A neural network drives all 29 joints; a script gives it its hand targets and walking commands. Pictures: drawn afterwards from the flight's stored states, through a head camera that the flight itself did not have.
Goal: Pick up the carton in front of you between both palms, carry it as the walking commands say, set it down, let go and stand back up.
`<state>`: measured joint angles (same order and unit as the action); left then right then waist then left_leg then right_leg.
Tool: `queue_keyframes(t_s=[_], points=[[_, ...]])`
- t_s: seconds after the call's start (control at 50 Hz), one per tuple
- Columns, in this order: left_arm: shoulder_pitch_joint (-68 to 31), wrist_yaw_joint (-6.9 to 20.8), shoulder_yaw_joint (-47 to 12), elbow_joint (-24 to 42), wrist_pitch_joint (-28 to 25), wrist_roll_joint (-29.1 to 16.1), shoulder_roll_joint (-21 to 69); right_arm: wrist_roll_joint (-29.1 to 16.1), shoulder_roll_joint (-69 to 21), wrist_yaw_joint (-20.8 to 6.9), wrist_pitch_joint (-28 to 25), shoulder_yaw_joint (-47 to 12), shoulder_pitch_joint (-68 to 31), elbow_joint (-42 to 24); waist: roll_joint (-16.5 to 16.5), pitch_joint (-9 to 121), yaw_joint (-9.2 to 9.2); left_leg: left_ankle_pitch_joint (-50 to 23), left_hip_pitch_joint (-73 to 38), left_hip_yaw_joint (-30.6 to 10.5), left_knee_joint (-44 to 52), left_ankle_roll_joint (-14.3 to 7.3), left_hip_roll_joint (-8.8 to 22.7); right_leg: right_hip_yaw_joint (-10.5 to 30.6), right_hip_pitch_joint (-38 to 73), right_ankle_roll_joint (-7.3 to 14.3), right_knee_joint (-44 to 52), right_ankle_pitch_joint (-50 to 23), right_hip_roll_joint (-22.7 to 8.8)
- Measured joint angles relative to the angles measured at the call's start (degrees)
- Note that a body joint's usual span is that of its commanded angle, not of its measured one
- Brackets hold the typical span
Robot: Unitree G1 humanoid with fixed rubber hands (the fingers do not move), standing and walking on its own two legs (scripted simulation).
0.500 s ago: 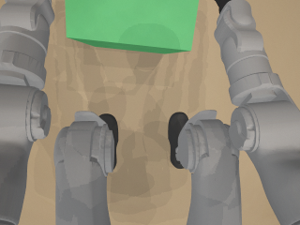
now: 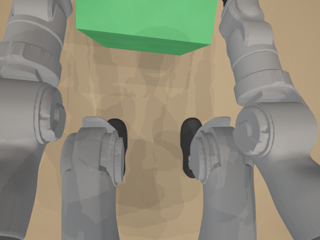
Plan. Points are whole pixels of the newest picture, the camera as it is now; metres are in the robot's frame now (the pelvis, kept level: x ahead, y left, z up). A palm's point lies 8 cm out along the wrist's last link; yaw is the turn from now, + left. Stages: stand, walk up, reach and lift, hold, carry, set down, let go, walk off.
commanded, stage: reach and lift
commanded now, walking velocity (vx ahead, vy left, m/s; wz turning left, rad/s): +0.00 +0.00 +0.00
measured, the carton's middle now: out of the picture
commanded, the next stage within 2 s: none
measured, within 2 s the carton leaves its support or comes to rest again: leaves its support in 0.10 s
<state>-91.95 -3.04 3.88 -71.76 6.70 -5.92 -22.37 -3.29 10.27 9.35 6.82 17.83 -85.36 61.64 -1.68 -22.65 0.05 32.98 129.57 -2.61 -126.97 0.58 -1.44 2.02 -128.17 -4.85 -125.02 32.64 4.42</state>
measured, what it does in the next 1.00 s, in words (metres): rises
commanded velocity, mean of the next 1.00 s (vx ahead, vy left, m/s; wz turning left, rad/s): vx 0.00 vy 0.00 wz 0.00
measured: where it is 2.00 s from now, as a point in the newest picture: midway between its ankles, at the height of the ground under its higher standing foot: (154, 158)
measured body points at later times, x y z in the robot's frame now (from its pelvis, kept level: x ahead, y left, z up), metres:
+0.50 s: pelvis +0.00 -0.01 +0.06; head +0.28 +0.03 +0.41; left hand +0.52 +0.19 -0.02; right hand +0.53 -0.11 -0.01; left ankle +0.11 +0.12 -0.33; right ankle +0.12 -0.14 -0.33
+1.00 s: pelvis +0.02 -0.01 +0.18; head +0.24 +0.02 +0.58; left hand +0.48 +0.18 +0.13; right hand +0.50 -0.12 +0.13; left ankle +0.11 +0.12 -0.33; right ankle +0.12 -0.14 -0.33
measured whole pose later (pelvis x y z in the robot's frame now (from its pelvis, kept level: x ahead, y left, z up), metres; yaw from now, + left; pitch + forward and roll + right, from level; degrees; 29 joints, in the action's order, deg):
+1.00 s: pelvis +0.02 -0.01 +0.18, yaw +4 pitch +39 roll -1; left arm -51.8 -1.7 21.7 -39.2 22.0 10.8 -1.2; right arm 9.7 -4.9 5.4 20.5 26.6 -48.8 34.3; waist -1.2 12.1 0.3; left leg 28.0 102.0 -6.1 -90.7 3.1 -5.9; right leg 5.6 -100.9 -3.9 -90.6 29.2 6.6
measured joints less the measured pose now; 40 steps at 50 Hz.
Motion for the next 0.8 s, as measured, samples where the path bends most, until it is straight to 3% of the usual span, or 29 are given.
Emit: queue_keyframes(t_s=[0.1,0.22,0.32,0.54,0.66,0.8], points=[[5.09,0.58,2.18,6.27,2.99,1.94,2.23,0.59,-0.18,-0.69,2.79,1.49,3.36,-3.77,-0.79,3.0,-0.35,1.16,0.88,0.26,-0.96,-0.12,0.06,0.47,-1.06,-0.27,-1.04,1.06,0.63],[12.64,-3.71,1.87,15.9,6.35,0.84,4.84,-1.67,-2.69,1.95,4.85,0.88,9.81,-11.93,-1.37,8.21,-0.07,1.25,1.62,-0.19,-0.13,0.71,-1.07,1.41,-1.72,-1.13,-0.44,1.5,2.09],[18.14,-3.0,5.1,22.4,9.53,2.93,7.64,-0.11,-5.77,1.78,6.86,2.48,17.13,-19.41,-1.09,15.34,-0.32,0.12,0.81,-1.18,3.19,2.23,-3.05,1.95,-0.72,-1.47,2.35,1.16,2.47],[22.19,1.13,18.63,20.48,13.14,16.75,14.58,14.02,-11.76,-2.81,11.83,13.94,20.73,-19.3,0.37,27.28,0.1,-4.25,-6.11,-2.58,16.72,2.8,-4.65,2.08,6.34,-0.16,15.26,-2.39,2.19],[24.52,1.94,21.03,23.45,13.84,19.54,16.73,15.82,-12.58,-3.93,12.85,14.4,22.33,-21.38,0.41,29.57,0.11,-5.67,-9.67,-2.68,22.51,2.77,-4.48,2.78,9.62,-0.13,20.92,-4.05,2.72],[30.07,2.1,20.05,28.87,15.09,18.71,18.58,14.84,-13.69,-4.08,13.82,12.06,27.05,-25.21,0.3,31.68,0.03,-5.72,-14.99,-2.86,27.79,2.82,-4.42,3.27,14.74,0.15,26.01,-4.21,2.72]])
